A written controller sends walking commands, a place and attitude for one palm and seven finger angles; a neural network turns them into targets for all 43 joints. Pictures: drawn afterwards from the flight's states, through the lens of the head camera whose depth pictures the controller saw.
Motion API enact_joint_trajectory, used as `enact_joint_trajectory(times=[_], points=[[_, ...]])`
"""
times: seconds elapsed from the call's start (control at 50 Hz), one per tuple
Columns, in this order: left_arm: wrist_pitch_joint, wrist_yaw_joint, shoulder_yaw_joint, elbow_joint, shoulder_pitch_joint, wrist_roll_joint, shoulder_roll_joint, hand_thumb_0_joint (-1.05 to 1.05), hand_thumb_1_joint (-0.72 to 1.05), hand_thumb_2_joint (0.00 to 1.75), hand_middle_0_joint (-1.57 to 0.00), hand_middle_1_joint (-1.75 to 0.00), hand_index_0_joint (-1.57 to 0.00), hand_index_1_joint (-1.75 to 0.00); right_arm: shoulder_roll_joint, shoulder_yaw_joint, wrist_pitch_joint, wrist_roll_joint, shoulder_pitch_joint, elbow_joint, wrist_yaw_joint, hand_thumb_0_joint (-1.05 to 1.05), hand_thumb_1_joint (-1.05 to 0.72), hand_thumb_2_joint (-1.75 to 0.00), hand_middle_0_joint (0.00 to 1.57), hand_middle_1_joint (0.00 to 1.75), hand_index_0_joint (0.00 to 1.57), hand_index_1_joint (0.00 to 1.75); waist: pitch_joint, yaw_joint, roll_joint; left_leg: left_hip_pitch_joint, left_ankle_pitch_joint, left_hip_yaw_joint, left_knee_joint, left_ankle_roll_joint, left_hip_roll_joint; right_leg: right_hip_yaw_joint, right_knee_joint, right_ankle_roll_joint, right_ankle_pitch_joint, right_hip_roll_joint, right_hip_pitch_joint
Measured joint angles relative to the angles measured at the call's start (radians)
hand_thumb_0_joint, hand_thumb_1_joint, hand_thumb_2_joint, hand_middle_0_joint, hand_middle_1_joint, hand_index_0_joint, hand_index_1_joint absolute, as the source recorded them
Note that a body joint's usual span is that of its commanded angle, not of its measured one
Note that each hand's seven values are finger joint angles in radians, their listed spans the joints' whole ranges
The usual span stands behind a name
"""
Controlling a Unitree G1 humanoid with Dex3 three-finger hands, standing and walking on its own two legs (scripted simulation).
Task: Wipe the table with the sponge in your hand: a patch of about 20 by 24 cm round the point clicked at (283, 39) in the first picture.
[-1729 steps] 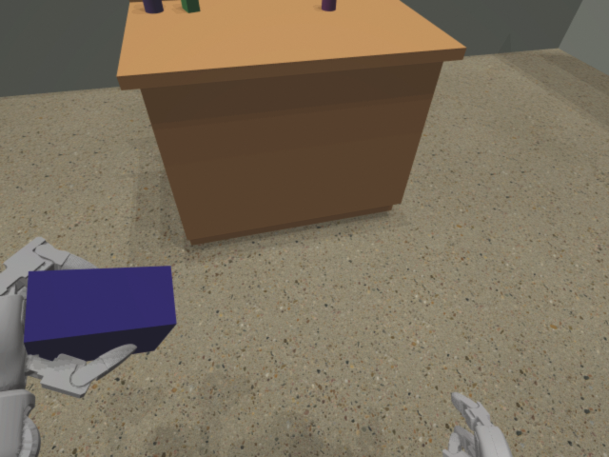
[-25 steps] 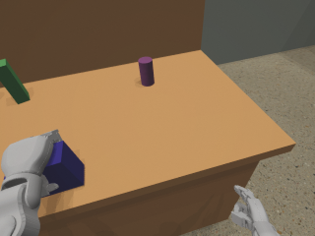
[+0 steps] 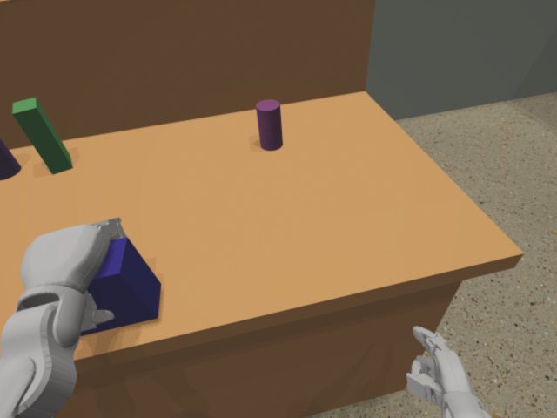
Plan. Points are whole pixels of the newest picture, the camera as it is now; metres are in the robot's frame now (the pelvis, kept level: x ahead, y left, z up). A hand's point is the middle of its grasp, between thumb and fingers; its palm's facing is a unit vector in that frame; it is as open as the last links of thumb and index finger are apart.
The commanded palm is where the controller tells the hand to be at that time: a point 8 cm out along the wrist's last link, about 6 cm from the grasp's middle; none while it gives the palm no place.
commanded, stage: lift the sponge slowly off the table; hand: left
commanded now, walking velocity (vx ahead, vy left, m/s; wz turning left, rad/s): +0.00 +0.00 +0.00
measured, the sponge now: (108, 295) +0.22 +0.29 +0.08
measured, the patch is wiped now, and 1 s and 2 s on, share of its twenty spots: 1.00 1.00 1.00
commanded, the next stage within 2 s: bring the sponge back beside the body in 1.36 s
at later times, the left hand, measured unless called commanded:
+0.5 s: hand (89, 256) +0.23 +0.29 +0.16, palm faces +0.09 -0.05 -0.99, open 10.1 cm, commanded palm +0.20 +0.29 +0.24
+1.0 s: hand (73, 235) +0.24 +0.30 +0.19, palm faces +0.15 -0.06 -0.99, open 10.1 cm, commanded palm +0.20 +0.30 +0.27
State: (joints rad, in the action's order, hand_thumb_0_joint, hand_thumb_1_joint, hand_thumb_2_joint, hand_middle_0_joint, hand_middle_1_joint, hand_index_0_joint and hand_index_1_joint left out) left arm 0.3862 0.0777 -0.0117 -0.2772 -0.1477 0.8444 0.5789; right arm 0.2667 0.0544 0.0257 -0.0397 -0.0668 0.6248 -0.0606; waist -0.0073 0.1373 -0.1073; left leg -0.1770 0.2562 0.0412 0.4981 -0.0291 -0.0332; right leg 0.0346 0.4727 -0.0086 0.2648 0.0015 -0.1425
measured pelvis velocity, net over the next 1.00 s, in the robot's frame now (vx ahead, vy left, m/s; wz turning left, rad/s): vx -0.02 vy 0.00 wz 0.00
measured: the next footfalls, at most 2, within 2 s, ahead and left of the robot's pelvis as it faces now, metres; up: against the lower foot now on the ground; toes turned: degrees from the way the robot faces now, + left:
none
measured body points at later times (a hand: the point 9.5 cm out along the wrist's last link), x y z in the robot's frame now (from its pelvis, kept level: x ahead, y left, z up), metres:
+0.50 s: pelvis -0.02 -0.01 +0.00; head -0.04 -0.06 +0.45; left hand +0.22 +0.29 +0.21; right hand +0.24 -0.21 -0.07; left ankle +0.01 +0.14 -0.74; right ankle +0.00 -0.12 -0.74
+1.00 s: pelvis -0.02 +0.00 +0.00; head -0.04 -0.05 +0.45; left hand +0.22 +0.30 +0.24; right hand +0.24 -0.19 -0.07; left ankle +0.01 +0.14 -0.74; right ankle +0.00 -0.12 -0.74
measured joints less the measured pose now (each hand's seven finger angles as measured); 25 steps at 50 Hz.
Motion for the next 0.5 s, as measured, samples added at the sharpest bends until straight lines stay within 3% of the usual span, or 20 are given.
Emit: enact_joint_trajectory(times=[0.2, 0.5], points=[[0.016, 0.009, -0.03, 0.041, 0.093, 0.006, -0.008, -0.01, -0.49, 1.03, -0.7, -1.34, -0.73, -1.33, -0.002, 0.007, -0.001, -0.003, 0.024, 0.019, 0.001, 0.01, -0.9, -0.9, 0.2, 0.3, 0.2, 0.3, 0.0, 0.002, -0.011, 0.014, -0.031, -0.002, -0.035, -0.004, 0.001, -0.002, -0.013, -0.004, -0.02, 0.001, 0.003], [0.021, 0.065, -0.009, 0.097, 0.17, -0.014, 0.036, -0.01, -0.5, 1.03, -0.71, -1.33, -0.74, -1.33, 0.02, 0.004, 0.0, -0.011, 0.027, 0.017, -0.011, 0.01, -0.9, -0.9, 0.2, 0.3, 0.2, 0.3, 0.002, -0.001, -0.016, 0.003, -0.045, 0.003, -0.037, -0.008, -0.002, 0.002, -0.005, -0.01, -0.028, -0.003, -0.012]])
